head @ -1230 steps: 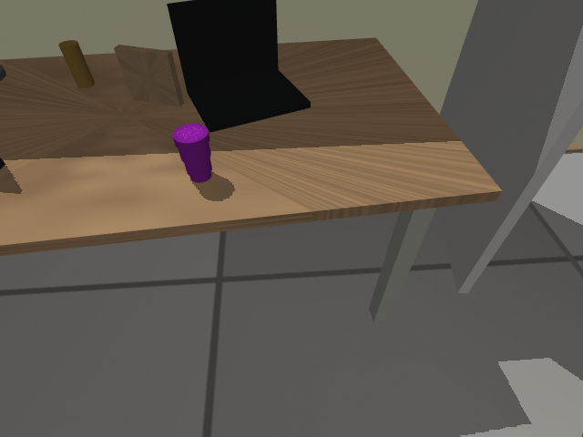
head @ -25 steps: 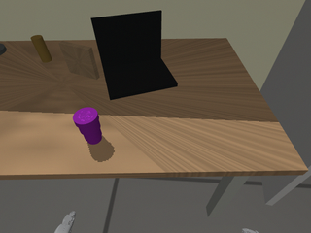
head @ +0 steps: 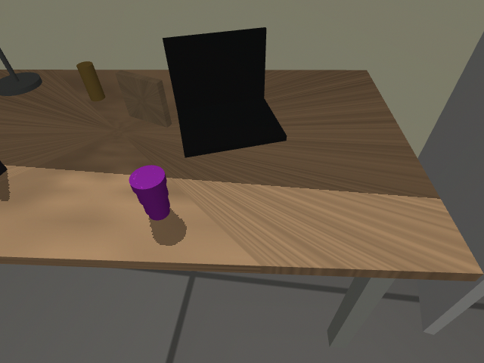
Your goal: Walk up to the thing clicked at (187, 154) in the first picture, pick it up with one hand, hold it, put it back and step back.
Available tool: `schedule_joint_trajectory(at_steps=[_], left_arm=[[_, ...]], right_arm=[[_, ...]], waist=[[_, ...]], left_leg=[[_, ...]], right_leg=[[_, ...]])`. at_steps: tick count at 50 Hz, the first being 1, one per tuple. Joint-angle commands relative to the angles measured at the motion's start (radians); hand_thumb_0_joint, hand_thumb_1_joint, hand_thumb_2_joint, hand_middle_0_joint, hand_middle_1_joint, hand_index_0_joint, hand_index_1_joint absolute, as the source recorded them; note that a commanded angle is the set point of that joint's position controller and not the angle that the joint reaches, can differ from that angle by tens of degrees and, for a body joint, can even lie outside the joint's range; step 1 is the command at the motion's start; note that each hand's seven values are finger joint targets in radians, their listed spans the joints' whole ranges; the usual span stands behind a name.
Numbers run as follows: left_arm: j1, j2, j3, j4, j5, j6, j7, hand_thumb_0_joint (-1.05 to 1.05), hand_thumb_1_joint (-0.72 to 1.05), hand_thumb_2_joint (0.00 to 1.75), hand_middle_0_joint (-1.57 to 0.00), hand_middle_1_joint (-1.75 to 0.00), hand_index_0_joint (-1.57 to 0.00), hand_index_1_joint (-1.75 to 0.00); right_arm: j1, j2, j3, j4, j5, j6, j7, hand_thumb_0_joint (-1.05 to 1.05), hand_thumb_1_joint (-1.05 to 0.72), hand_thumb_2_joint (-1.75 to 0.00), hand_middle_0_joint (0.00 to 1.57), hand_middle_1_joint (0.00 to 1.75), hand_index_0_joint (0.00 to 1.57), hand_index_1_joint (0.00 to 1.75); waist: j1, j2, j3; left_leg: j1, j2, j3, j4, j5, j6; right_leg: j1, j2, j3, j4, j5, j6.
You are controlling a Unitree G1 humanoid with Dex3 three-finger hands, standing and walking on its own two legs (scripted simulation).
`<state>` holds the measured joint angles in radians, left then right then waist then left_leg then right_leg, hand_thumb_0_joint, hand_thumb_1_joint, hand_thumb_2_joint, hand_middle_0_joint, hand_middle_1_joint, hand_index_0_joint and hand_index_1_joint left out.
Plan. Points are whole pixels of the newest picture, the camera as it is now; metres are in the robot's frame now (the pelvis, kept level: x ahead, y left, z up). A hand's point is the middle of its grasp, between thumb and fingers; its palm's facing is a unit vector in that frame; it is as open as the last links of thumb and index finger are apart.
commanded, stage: home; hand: left
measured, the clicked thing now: (153, 195) +0.48 +0.22 +0.00
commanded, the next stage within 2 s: stand in 1.22 s
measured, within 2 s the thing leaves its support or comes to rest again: neither
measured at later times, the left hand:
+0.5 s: hand out of the picture +0.08 +0.25 -0.15, palm faces -0.02 -0.93 -0.37, open 17.6 cm
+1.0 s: hand out of the picture +0.08 +0.25 -0.15, palm faces -0.01 -0.93 -0.36, open 17.6 cm
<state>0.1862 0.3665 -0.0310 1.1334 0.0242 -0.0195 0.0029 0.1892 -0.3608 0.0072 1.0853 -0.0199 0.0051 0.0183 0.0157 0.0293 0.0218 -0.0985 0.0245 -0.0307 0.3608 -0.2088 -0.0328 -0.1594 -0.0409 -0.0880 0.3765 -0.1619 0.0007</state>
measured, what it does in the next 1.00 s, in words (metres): stands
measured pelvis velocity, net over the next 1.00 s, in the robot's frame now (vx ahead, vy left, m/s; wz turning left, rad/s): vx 0.01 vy -0.01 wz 0.01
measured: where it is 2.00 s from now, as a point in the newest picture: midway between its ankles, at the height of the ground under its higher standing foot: outside the picture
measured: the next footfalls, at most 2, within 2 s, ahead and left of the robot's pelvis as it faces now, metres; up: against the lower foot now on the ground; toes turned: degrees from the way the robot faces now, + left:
none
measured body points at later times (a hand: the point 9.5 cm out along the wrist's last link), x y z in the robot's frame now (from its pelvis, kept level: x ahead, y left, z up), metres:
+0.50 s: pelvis +0.01 -0.01 +0.00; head +0.01 -0.01 +0.45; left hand +0.08 +0.30 -0.12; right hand +0.07 -0.31 -0.14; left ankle +0.00 +0.14 -0.75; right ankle +0.03 -0.12 -0.75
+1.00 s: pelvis +0.01 -0.01 +0.00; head +0.02 -0.02 +0.45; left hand +0.08 +0.30 -0.12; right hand +0.09 -0.31 -0.14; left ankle +0.00 +0.14 -0.75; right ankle +0.03 -0.12 -0.75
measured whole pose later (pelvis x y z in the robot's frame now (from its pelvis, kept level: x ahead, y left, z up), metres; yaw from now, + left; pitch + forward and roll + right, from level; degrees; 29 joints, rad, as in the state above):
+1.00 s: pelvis +0.01 -0.01 +0.00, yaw +1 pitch -2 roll +0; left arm 0.11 0.35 0.00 1.14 0.01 -0.01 0.00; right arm 0.14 -0.36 0.01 1.10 -0.01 0.00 0.00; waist 0.01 0.02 0.04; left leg -0.08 0.04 -0.04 0.33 -0.21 -0.04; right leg -0.14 -0.03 -0.10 0.35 -0.17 -0.01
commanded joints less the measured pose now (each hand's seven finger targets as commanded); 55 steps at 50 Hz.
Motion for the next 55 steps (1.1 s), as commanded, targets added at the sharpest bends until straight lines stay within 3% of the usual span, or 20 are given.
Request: schedule_joint_trajectory(at_steps=[1,4,12,17,20,24,28,31,43,50,55], left_arm=[[-0.066,0.245,0.055,-0.05,-0.003,-0.019,0.011,0.0,-0.56,0.05,-0.05,-0.05,-0.05,-0.05],[-0.071,0.243,0.056,-0.048,-0.001,-0.016,0.01,0.0,-0.57,0.05,-0.05,-0.05,-0.05,-0.05],[-0.072,0.216,0.062,-0.043,-0.01,-0.019,0.009,0.0,-0.57,0.04,-0.05,-0.05,-0.05,-0.05],[-0.085,0.218,0.064,-0.042,-0.009,-0.015,0.008,0.0,-0.58,0.04,-0.05,-0.05,-0.05,-0.05],[-0.091,0.209,0.065,-0.045,-0.011,-0.016,0.007,0.0,-0.58,0.04,-0.05,-0.05,-0.05,-0.05],[-0.095,0.204,0.063,-0.042,-0.012,-0.016,0.007,0.0,-0.6,0.03,-0.04,-0.04,-0.04,-0.04],[-0.105,0.21,0.066,-0.043,-0.01,-0.014,0.008,0.0,-0.59,0.03,-0.04,-0.05,-0.04,-0.05],[-0.111,0.205,0.067,-0.048,-0.013,-0.015,0.007,0.0,-0.59,0.03,-0.04,-0.05,-0.04,-0.05],[-0.126,0.209,0.071,-0.05,-0.011,-0.013,0.006,0.0,-0.59,0.03,-0.04,-0.05,-0.04,-0.05],[-0.116,0.209,0.072,-0.055,-0.012,-0.014,0.005,0.0,-0.6,0.03,-0.04,-0.05,-0.04,-0.05],[-0.112,0.205,0.068,-0.055,-0.014,-0.014,0.005,0.0,-0.6,0.03,-0.04,-0.05,-0.04,-0.05]], right_arm=[[-0.038,-0.203,-0.034,-0.057,-0.001,-0.02,-0.014,0.0,-0.9,-0.9,0.2,0.3,0.2,0.3],[-0.031,-0.198,-0.036,-0.056,0.0,-0.017,-0.014,0.0,-0.9,-0.9,0.2,0.3,0.2,0.3],[-0.04,-0.2,-0.033,-0.057,-0.001,-0.025,-0.021,0.0,-0.9,-0.9,0.2,0.3,0.2,0.3],[-0.04,-0.194,-0.027,-0.052,0.002,-0.023,-0.022,0.0,-0.9,-0.9,0.2,0.3,0.2,0.3],[-0.044,-0.205,-0.029,-0.054,0.0,-0.025,-0.025,0.0,-0.9,-0.9,0.2,0.3,0.2,0.3],[-0.049,-0.209,-0.027,-0.049,0.002,-0.026,-0.027,0.0,-0.9,-0.9,0.2,0.3,0.2,0.3],[-0.056,-0.202,-0.027,-0.048,0.004,-0.024,-0.027,0.0,-0.9,-0.9,0.2,0.3,0.2,0.3],[-0.055,-0.209,-0.028,-0.05,0.001,-0.027,-0.03,0.0,-0.9,-0.9,0.2,0.3,0.2,0.3],[-0.069,-0.209,-0.031,-0.042,0.002,-0.023,-0.03,0.0,-0.9,-0.9,0.2,0.3,0.2,0.3],[-0.078,-0.211,-0.031,-0.045,0.002,-0.03,-0.033,0.0,-0.9,-0.9,0.2,0.3,0.2,0.3],[-0.077,-0.205,-0.031,-0.037,0.003,-0.024,-0.03,0.0,-0.9,-0.9,0.2,0.3,0.2,0.3]], waist=[[-0.002,-0.032,0.03],[-0.008,-0.049,0.032],[-0.002,-0.016,-0.026],[-0.001,-0.032,-0.003],[-0.005,-0.014,-0.042],[-0.003,-0.02,-0.041],[-0.004,-0.034,-0.029],[-0.007,-0.022,-0.06],[-0.01,-0.028,-0.025],[-0.009,-0.021,-0.061],[-0.008,-0.034,-0.043]], left_leg=[[-0.11,0.071,-0.077,-0.084,-0.029,0.053],[-0.099,0.069,-0.074,-0.07,-0.044,0.053],[-0.092,0.086,-0.08,-0.079,0.062,0.051],[-0.1,0.083,-0.079,-0.085,0.046,0.047],[-0.085,0.091,-0.078,-0.075,0.1,0.047],[-0.075,0.094,-0.081,-0.076,0.126,0.046],[-0.074,0.09,-0.079,-0.082,0.113,0.041],[-0.06,0.097,-0.073,-0.073,0.172,0.041],[-0.077,0.094,-0.074,-0.086,0.102,0.041],[-0.039,0.104,-0.071,-0.079,0.191,0.04],[-0.045,0.098,-0.068,-0.081,0.138,0.037]], right_leg=[[0.007,-0.099,0.141,-0.13,-0.152,-0.018],[-0.021,-0.104,0.156,-0.157,-0.222,-0.02],[0.067,-0.099,0.127,-0.102,0.015,-0.017],[0.055,-0.097,0.125,-0.113,-0.048,-0.015],[0.092,-0.107,0.124,-0.092,0.072,-0.02],[0.098,-0.103,0.11,-0.082,0.11,-0.014],[0.089,-0.101,0.106,-0.093,0.079,-0.012],[0.118,-0.108,0.107,-0.075,0.169,-0.015],[0.098,-0.104,0.107,-0.094,0.072,-0.012],[0.111,-0.108,0.101,-0.068,0.162,-0.017],[0.094,-0.108,0.105,-0.088,0.113,-0.018]])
